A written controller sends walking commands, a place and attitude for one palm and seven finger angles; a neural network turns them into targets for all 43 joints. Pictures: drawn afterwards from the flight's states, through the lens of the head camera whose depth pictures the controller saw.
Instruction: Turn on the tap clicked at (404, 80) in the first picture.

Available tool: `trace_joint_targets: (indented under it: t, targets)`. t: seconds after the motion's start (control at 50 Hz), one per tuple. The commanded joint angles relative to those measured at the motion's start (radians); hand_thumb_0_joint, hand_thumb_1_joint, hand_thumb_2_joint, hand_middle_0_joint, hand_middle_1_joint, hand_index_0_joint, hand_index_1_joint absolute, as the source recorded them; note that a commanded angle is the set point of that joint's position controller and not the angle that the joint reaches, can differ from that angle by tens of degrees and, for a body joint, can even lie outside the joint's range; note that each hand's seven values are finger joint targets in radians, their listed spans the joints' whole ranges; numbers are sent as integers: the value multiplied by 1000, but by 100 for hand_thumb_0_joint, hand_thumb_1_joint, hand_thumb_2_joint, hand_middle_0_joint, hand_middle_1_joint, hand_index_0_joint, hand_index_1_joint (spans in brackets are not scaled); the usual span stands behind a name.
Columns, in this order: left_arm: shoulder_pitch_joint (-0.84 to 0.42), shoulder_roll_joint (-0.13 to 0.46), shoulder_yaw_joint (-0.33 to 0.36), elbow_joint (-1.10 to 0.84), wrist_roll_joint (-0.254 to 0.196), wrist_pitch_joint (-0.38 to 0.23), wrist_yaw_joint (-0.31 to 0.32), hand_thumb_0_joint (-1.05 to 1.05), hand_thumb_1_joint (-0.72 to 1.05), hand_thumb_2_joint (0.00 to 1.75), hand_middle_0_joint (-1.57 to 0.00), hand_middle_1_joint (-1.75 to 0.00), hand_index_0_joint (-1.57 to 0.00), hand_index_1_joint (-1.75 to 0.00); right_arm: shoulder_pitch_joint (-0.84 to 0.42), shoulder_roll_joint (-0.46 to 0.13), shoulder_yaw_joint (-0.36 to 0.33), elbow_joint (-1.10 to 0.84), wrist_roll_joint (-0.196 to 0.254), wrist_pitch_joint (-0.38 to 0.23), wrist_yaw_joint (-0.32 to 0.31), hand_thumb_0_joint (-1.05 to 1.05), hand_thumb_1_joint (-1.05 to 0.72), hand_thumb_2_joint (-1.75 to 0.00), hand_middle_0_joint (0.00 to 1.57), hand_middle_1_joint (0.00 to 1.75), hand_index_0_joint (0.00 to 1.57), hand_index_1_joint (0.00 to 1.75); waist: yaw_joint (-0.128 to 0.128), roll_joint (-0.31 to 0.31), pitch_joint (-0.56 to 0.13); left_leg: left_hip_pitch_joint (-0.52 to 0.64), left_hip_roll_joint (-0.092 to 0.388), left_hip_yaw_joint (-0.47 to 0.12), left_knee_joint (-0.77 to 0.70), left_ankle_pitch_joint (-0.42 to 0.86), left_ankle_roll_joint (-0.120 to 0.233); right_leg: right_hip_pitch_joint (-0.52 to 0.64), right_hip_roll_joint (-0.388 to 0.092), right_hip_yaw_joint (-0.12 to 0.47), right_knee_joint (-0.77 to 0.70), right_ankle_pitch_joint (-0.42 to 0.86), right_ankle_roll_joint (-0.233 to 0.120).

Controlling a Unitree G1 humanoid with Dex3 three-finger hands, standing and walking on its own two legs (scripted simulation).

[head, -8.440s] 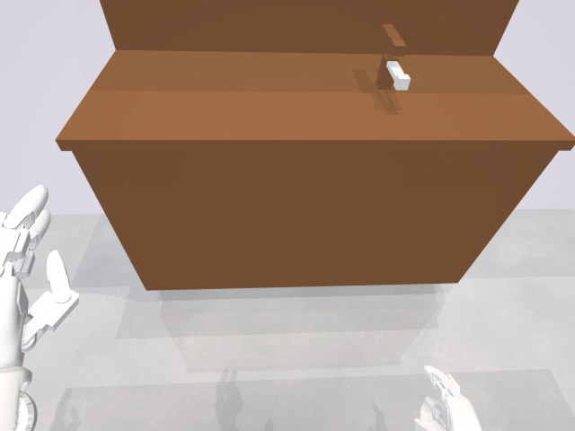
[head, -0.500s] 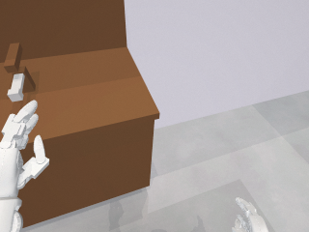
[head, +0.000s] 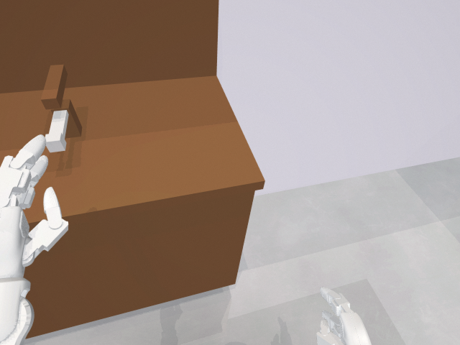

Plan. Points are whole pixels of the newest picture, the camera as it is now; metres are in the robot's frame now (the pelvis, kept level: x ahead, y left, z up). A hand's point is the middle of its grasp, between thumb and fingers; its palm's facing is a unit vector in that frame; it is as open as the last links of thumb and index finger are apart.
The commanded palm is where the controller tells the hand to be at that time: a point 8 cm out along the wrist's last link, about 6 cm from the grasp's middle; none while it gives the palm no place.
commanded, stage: come to a stop and stand still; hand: left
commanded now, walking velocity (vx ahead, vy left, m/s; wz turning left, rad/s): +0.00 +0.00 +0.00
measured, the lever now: (55, 142) +0.43 +0.41 +0.08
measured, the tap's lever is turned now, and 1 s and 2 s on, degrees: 0 0 0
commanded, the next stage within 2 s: look again from close up in 0.30 s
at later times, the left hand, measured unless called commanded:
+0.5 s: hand (72, 208) +0.24 +0.25 +0.15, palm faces +0.38 -0.86 -0.35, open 7.5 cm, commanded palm +0.18 +0.28 +0.17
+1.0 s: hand (67, 219) +0.23 +0.26 +0.15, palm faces +0.39 -0.85 -0.35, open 7.5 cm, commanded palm +0.18 +0.29 +0.17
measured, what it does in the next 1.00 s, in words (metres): stands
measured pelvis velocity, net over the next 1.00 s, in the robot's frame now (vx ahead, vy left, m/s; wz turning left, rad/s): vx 0.02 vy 0.01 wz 0.02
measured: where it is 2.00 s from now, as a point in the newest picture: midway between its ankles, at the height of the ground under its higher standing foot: outside the picture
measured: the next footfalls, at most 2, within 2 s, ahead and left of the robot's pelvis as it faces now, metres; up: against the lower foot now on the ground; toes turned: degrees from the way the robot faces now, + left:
right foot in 1.78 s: +0.18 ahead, -0.02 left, +0.00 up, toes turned -5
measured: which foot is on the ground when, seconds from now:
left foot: down 0.00-1.00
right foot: down 0.00-1.00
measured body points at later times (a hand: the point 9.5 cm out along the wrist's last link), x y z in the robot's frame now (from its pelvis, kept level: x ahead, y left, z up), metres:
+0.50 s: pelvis +0.02 +0.00 +0.00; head +0.03 +0.02 +0.45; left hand +0.21 +0.30 +0.17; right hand +0.20 -0.22 -0.07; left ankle +0.04 +0.08 -0.74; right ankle +0.00 -0.12 -0.74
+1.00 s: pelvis +0.02 +0.01 +0.00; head +0.02 +0.02 +0.45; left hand +0.20 +0.30 +0.17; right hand +0.19 -0.23 -0.08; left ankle +0.04 +0.08 -0.74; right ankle +0.00 -0.12 -0.74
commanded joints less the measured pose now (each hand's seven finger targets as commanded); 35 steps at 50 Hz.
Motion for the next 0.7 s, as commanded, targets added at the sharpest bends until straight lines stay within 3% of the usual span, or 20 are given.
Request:
trace_joint_targets:
  t: [0.0, 0.08, 0.14, 0.2, 0.34, 0.46, 0.54, 0.68]
  targets:
    - [-126, 167, 92, -227, -10, -64, 23, 0, 90, 90, -20, -30, -20, -30, -100, -153, -67, -168, 9, -49, -18, 0, -90, -90, 20, 30, 20, 30, -28, 80, -141, 113, 80, -97, -95, 51, -54, -7, -16, 34, -38, 67, -11]
    - [-70, 164, 100, -233, -19, -55, 20, 0, 90, 90, -20, -30, -20, -30, -99, -155, -70, -177, 13, -30, -17, 0, -90, -90, 20, 30, 20, 30, -29, 70, -171, 137, 70, -79, -57, 228, -67, 17, -21, 20, -23, 165, -11]
    - [-44, 186, 123, -239, -25, -52, 21, 0, 90, 90, -20, -30, -20, -30, -104, -159, -72, -184, 14, -17, -20, 0, -90, -90, 20, 30, 20, 30, -29, 107, -169, 142, 68, -73, -54, 269, -78, 15, -19, 11, -15, 172, -11]
    - [-34, 177, 115, -247, -29, -50, 22, 0, 90, 90, -20, -30, -20, -30, -100, -159, -76, -194, 19, -3, -21, 0, -90, -90, 20, 30, 20, 30, -32, 94, -174, 143, 73, -72, -49, 285, -77, 22, -20, 11, -15, 186, -9]
    - [-47, 198, 127, -268, -33, -51, 31, 0, 90, 90, -20, -30, -20, -30, -109, -165, -78, -201, 20, 5, -33, 0, -90, -90, 20, 30, 20, 30, -32, 123, -165, 140, 72, -70, -62, 236, -79, 18, -24, 11, -19, 162, -7]
    - [-23, 183, 118, -253, -34, -49, 34, 0, 90, 90, -20, -30, -20, -30, -104, -165, -80, -194, 22, 7, -34, 0, -90, -90, 20, 30, 20, 30, -32, 87, -171, 126, 73, -76, -55, 232, -76, 35, -29, 12, -21, 165, -9]
    - [-26, 182, 118, -223, -36, -45, 35, 0, 90, 90, -20, -30, -20, -30, -111, -166, -81, -191, 22, 11, -37, 0, -90, -90, 20, 30, 20, 30, -34, 76, -130, 100, 67, -71, -68, 116, -67, 5, -37, 28, -59, 115, -10]
    - [-37, 168, 103, -212, -35, -44, 33, 0, 90, 90, -20, -30, -20, -30, -106, -161, -79, -188, 24, 14, -39, 0, -90, -90, 20, 30, 20, 30, -35, 66, -124, 88, 60, -76, -84, 58, -59, 8, -35, 28, -71, 85, -9]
